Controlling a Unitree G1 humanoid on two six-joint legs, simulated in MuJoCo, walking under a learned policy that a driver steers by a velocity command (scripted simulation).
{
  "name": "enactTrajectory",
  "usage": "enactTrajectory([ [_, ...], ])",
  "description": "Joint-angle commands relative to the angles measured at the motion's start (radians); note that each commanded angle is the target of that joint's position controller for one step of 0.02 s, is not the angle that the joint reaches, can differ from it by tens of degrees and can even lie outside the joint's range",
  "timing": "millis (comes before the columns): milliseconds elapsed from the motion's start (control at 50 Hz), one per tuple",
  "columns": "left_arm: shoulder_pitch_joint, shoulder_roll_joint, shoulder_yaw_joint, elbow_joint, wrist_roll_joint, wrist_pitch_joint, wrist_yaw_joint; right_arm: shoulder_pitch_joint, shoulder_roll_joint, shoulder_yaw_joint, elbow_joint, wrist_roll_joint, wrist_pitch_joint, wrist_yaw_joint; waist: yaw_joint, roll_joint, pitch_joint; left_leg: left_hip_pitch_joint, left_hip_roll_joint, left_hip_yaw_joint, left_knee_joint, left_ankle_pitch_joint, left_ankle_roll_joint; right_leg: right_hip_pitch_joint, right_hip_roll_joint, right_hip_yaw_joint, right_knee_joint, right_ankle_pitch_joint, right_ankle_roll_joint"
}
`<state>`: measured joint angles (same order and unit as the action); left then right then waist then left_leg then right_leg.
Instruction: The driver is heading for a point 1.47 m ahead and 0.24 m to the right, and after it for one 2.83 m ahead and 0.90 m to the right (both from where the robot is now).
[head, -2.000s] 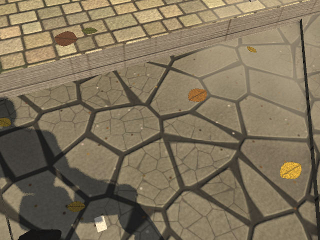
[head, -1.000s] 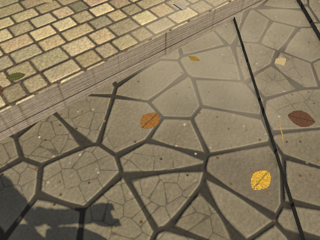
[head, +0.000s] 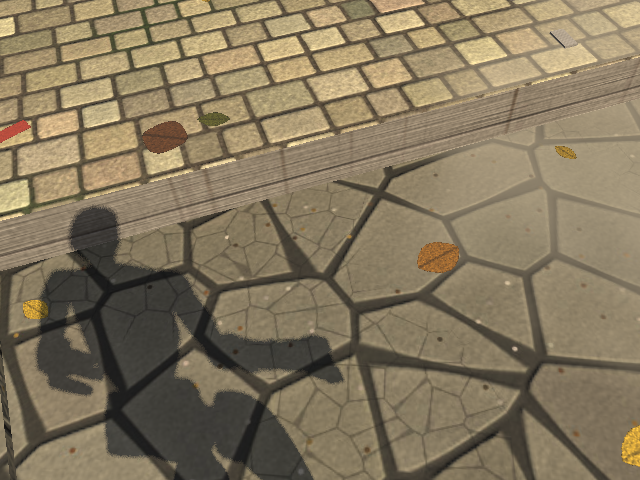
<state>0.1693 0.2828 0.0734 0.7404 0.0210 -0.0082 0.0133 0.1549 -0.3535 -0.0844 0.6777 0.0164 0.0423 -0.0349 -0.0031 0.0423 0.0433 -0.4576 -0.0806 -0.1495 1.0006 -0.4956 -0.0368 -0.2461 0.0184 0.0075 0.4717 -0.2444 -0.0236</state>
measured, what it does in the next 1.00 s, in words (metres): steps on the spot, turning right: left foot, then right foot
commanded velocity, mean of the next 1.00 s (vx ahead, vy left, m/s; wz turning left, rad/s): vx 0.07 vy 0.00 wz -0.23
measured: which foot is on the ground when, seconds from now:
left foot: up 0.00-0.24, down 0.26-0.66, up 0.68-1.00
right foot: down 0.00-0.38, up 0.40-0.64, down 0.66-1.00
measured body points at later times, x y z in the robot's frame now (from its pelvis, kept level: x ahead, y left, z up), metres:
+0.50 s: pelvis +0.00 +0.03 +0.00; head +0.03 +0.03 +0.44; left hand +0.12 +0.31 -0.12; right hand +0.15 -0.25 -0.10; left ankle -0.01 +0.15 -0.74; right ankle -0.02 -0.09 -0.70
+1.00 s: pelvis +0.04 -0.04 +0.01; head +0.06 -0.08 +0.46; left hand +0.21 +0.21 -0.08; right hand +0.13 -0.36 -0.09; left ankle +0.19 +0.12 -0.68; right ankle -0.01 -0.10 -0.74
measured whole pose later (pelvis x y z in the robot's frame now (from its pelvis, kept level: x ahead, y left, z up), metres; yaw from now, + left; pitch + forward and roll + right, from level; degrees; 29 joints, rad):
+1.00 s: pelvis +0.04 -0.04 +0.01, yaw -19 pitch +2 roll +3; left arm 0.34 0.29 0.05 0.70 -0.01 -0.03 0.02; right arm 0.11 -0.33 -0.09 0.73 0.01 -0.06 0.00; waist 0.04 0.02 0.01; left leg -0.51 0.02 -0.09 0.72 -0.13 -0.07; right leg -0.13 0.06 0.14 0.31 -0.20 -0.08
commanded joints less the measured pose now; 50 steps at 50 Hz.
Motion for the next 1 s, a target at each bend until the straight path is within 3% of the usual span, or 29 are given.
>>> enactTrajectory([
  [20, -0.089, 0.123, 0.019, -0.083, -0.016, -0.02, 0.014, 0.055, -0.104, -0.04, -0.034, -0.004, 0.004, -0.007, -0.022, -0.163, -0.034, -0.119, 0.044, -0.009, 0.203, 0.055, -0.037, 0.082, -0.26, 0.233, -0.186, 0.235, -0.178],
  [80, -0.019, 0.126, 0.017, -0.058, -0.013, -0.012, 0.023, 0.003, -0.057, -0.019, -0.065, 0.003, -0.003, -0.004, 0.017, -0.188, -0.063, -0.11, 0.048, 0.028, 0.061, 0.076, -0.058, 0.171, -0.25, 0.172, -0.172, 0.331, -0.205],
  [140, -0.023, 0.151, 0.022, -0.051, -0.019, -0.004, 0.018, -0.025, -0.02, 0.005, -0.081, -0.009, -0.005, 0.005, 0.031, -0.207, -0.094, 0.007, 0.09, 0.074, -0.153, 0.055, -0.059, 0.183, -0.261, 0.141, -0.152, 0.378, -0.209],
  [180, -0.017, 0.173, 0.026, -0.041, -0.024, 0.002, 0.009, -0.023, -0.025, 0.009, -0.079, -0.007, -0.005, 0.011, 0.039, -0.224, -0.098, 0.102, 0.088, 0.125, -0.275, 0.063, -0.054, 0.15, -0.263, 0.132, -0.139, 0.424, -0.21],
  [200, -0.006, 0.164, 0.02, -0.031, -0.028, 0.003, 0.005, -0.008, -0.022, 0.01, -0.068, -0.007, -0.006, 0.012, 0.036, -0.219, -0.1, 0.156, 0.085, 0.132, -0.362, 0.101, -0.047, 0.134, -0.256, 0.14, -0.124, 0.427, -0.205],
  [240, -0.006, 0.121, -0.003, -0.007, -0.044, -0.001, -0.008, 0.072, -0.003, 0.013, -0.021, -0.018, -0.007, 0.013, -0.015, -0.181, -0.085, 0.345, 0.068, 0.152, -0.681, 0.345, -0.006, 0.054, -0.218, 0.127, -0.088, 0.389, -0.153],
  [260, 0.04, 0.106, -0.013, 0.009, -0.039, -0.014, -0.017, 0.08, -0.051, 0.005, -0.021, -0.024, -0.007, 0.007, -0.005, -0.141, -0.099, 0.475, 0.118, 0.086, -0.703, 0.477, 0.021, -0.022, -0.193, 0.125, -0.079, 0.32, -0.087],
  [280, 0.05, 0.078, -0.026, 0.0, -0.003, -0.028, -0.028, 0.114, -0.129, -0.009, -0.031, -0.032, -0.003, -0.006, 0.012, 0.009, -0.154, 0.58, 0.278, -0.06, -0.643, 0.78, 0.066, -0.092, -0.127, 0.07, 0.024, 0.117, -0.016],
  [300, 0.076, 0.051, -0.03, -0.004, -0.014, -0.03, -0.027, 0.036, -0.121, -0.005, -0.023, -0.042, -0.002, -0.003, 0.065, 0.161, -0.149, 0.412, 0.341, -0.059, -0.612, 0.688, 0.17, -0.041, -0.08, 0.013, -0.013, -0.107, 0.032],
  [320, 0.018, 0.11, -0.022, -0.003, -0.014, -0.021, -0.021, -0.029, -0.063, 0.005, -0.05, -0.038, -0.012, 0.007, 0.037, 0.1, -0.108, 0.353, 0.288, -0.029, -0.632, 0.528, 0.177, -0.004, -0.075, 0.008, 0.004, -0.054, 0.061],
  [360, -0.03, 0.144, -0.008, -0.017, -0.029, -0.007, -0.007, 0.0, -0.102, -0.011, -0.035, -0.041, -0.023, 0.006, 0.005, 0.112, -0.068, 0.364, 0.248, -0.008, -0.642, 0.405, 0.142, -0.084, -0.046, -0.009, 0.078, 0.041, 0.06],
  [400, -0.01, 0.144, -0.001, -0.025, -0.034, 0.011, -0.001, 0.032, -0.108, -0.017, -0.025, -0.031, -0.031, -0.002, 0.0, 0.137, -0.035, 0.342, 0.306, -0.031, -0.647, 0.488, 0.173, -0.136, -0.042, -0.009, 0.16, -0.011, 0.055],
  [440, -0.002, 0.131, 0.006, -0.033, -0.04, 0.023, -0.004, 0.038, -0.098, -0.018, -0.033, -0.032, -0.033, -0.014, -0.022, 0.178, -0.042, 0.351, 0.403, -0.082, -0.657, 0.617, 0.252, -0.221, -0.041, -0.01, 0.392, -0.297, 0.056],
  [460, -0.004, 0.129, 0.013, -0.039, -0.044, 0.031, -0.008, 0.036, -0.094, -0.018, -0.036, -0.034, -0.036, -0.017, -0.026, 0.155, -0.038, 0.354, 0.45, -0.098, -0.662, 0.7, 0.291, -0.274, -0.059, 0.015, 0.522, -0.384, 0.061],
  [480, 0.009, 0.121, 0.017, -0.039, -0.049, 0.04, -0.01, 0.011, -0.091, -0.018, -0.038, -0.03, -0.039, -0.016, -0.009, 0.116, -0.032, 0.352, 0.452, -0.069, -0.661, 0.729, 0.295, -0.295, -0.076, 0.028, 0.558, -0.388, 0.068],
  [520, 0.02, 0.101, 0.012, -0.04, -0.044, 0.053, -0.014, -0.056, -0.095, -0.024, -0.043, -0.019, -0.043, -0.012, 0.012, 0.085, -0.037, 0.331, 0.412, 0.021, -0.649, 0.73, 0.262, -0.252, -0.096, 0.011, 0.489, -0.302, 0.079],
  [560, 0.018, 0.097, 0.009, -0.053, -0.043, 0.058, -0.027, -0.085, -0.103, -0.029, -0.045, -0.015, -0.036, -0.008, 0.009, 0.093, -0.067, 0.322, 0.389, 0.085, -0.621, 0.748, 0.241, -0.171, -0.087, -0.031, 0.39, -0.219, 0.08],
  [600, 0.031, 0.111, 0.015, -0.068, -0.047, 0.06, -0.043, -0.079, -0.111, -0.033, -0.036, -0.004, -0.029, -0.005, 0.012, 0.097, -0.096, 0.338, 0.386, 0.117, -0.569, 0.726, 0.218, -0.106, -0.063, -0.07, 0.265, -0.137, 0.063],
  [640, 0.102, 0.126, 0.03, -0.055, -0.044, 0.06, -0.045, -0.064, -0.094, -0.029, -0.018, 0.014, -0.027, -0.003, 0.046, 0.056, -0.115, 0.274, 0.348, 0.182, -0.44, 0.578, 0.145, 0.047, -0.009, -0.101, 0.056, 0.049, 0.017],
  [660, 0.118, 0.198, 0.053, -0.063, -0.038, 0.056, -0.031, 0.007, -0.054, -0.02, 0.002, -0.005, -0.03, 0.003, 0.03, -0.124, -0.11, 0.141, 0.269, 0.271, -0.244, 0.337, 0.059, 0.165, -0.071, 0.047, -0.042, 0.338, -0.034],
  [680, 0.113, 0.343, 0.077, -0.107, -0.022, 0.042, -0.017, -0.041, 0.006, 0.006, -0.062, -0.058, -0.03, 0.0, 0.017, -0.407, -0.095, -0.165, 0.094, 0.275, 0.051, -0.205, -0.046, 0.24, -0.374, 0.521, -0.115, 0.667, -0.24],
  [700, 0.157, 0.296, 0.057, -0.115, 0.012, 0.014, -0.031, -0.107, -0.044, -0.007, -0.065, -0.035, -0.033, -0.007, 0.086, -0.252, -0.193, -0.161, 0.073, 0.091, 0.226, -0.262, -0.039, 0.223, -0.425, 0.571, -0.125, 0.678, -0.359],
  [720, 0.146, 0.281, 0.055, -0.105, 0.004, -0.008, -0.034, -0.096, -0.064, -0.015, -0.07, -0.009, -0.034, -0.007, 0.063, -0.206, -0.171, -0.206, 0.091, 0.067, 0.256, -0.173, -0.017, 0.215, -0.383, 0.519, -0.157, 0.38, -0.341],
  [740, 0.124, 0.247, 0.051, -0.094, -0.029, -0.018, -0.029, -0.086, -0.083, -0.024, -0.054, -0.006, -0.04, -0.006, 0.045, -0.149, -0.125, -0.242, 0.127, 0.059, 0.202, -0.061, 0.008, 0.215, -0.315, 0.477, -0.187, 0.021, -0.272],
  [760, 0.095, 0.208, 0.038, -0.094, -0.048, -0.016, -0.019, -0.103, -0.099, -0.032, -0.047, -0.009, -0.047, -0.006, 0.043, -0.131, -0.08, -0.271, 0.148, 0.057, 0.143, 0.035, 0.019, 0.2, -0.286, 0.467, -0.22, -0.21, -0.225],
  [780, 0.083, 0.189, 0.025, -0.101, -0.048, -0.016, -0.01, -0.11, -0.099, -0.034, -0.043, -0.009, -0.053, -0.001, 0.038, -0.154, -0.05, -0.252, 0.148, 0.057, 0.103, 0.11, 0.02, 0.169, -0.255, 0.459, -0.258, -0.305, -0.206],
  [840, 0.116, 0.184, 0.021, -0.112, -0.031, -0.027, 0.009, -0.107, -0.071, -0.031, -0.033, -0.011, -0.089, 0.018, 0.038, -0.152, -0.044, -0.241, 0.123, 0.064, -0.014, 0.264, 0.011, 0.21, -0.224, 0.426, -0.305, -0.238, -0.195],
  [880, 0.145, 0.188, 0.024, -0.107, -0.032, -0.038, 0.013, -0.118, -0.055, -0.028, -0.028, -0.016, -0.107, 0.022, 0.044, -0.136, -0.042, -0.239, 0.112, 0.064, -0.114, 0.318, -0.002, 0.232, -0.211, 0.4, -0.304, -0.153, -0.195],
  [1000, 0.177, 0.198, 0.028, -0.087, -0.038, -0.039, 0.013, -0.16, -0.028, -0.012, -0.028, -0.008, -0.135, 0.04, 0.071, -0.178, -0.011, -0.149, 0.101, 0.075, -0.369, 0.409, -0.046, 0.163, -0.189, 0.359, -0.294, -0.098, -0.193],
])
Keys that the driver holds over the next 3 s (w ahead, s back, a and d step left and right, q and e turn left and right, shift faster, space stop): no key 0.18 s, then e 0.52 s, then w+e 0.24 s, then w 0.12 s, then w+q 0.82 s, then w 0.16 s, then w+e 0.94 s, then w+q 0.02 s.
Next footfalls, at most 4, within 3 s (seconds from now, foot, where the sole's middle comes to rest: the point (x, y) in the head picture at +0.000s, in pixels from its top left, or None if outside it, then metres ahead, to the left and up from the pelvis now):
0.26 left None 0.03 0.15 -0.78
0.66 right None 0.03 -0.11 -0.78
1.24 left None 0.30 0.03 -0.78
1.72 right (462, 430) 0.57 -0.23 -0.78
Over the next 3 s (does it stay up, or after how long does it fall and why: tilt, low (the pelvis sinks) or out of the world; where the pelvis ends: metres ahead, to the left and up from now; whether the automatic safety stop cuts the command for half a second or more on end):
stays up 1.04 -0.17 0.00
